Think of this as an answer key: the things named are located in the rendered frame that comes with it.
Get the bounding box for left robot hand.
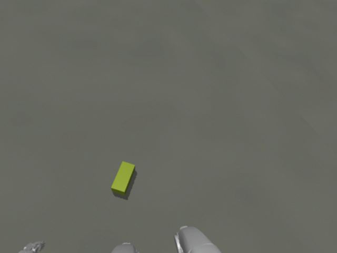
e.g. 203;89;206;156
19;241;45;253

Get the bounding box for carton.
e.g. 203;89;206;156
111;161;135;196

